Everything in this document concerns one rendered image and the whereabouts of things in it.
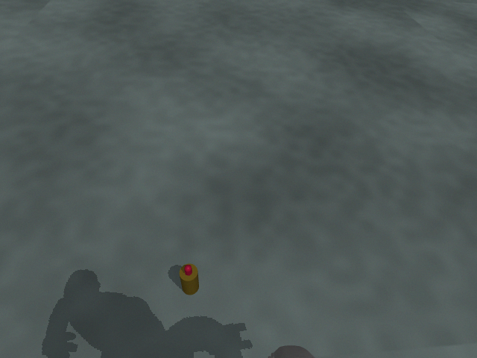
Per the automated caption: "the bottle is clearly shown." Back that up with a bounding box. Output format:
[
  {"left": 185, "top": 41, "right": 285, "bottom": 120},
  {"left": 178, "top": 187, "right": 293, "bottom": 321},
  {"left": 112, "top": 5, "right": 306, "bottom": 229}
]
[{"left": 180, "top": 263, "right": 199, "bottom": 295}]

